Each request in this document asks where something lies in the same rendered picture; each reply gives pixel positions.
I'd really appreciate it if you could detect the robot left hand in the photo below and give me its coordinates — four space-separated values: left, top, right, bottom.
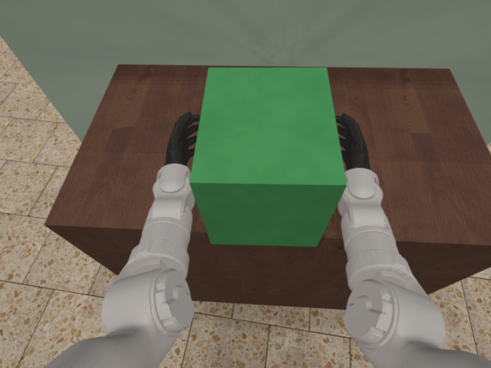
165 112 200 166

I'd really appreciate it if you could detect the right robot forearm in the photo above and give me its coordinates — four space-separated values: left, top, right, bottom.
338 168 429 298

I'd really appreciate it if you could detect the robot right upper arm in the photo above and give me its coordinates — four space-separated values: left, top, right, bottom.
343 278 491 368

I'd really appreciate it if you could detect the robot left upper arm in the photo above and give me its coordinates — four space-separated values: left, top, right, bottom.
44 267 195 368

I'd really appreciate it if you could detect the pedestal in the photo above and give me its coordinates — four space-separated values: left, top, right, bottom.
44 64 491 310

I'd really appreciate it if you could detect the robot right hand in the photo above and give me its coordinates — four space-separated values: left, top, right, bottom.
335 113 371 171

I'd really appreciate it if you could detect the left robot forearm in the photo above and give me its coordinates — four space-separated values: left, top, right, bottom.
101 163 195 326

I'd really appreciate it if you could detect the carton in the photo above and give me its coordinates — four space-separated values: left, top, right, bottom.
189 67 347 247

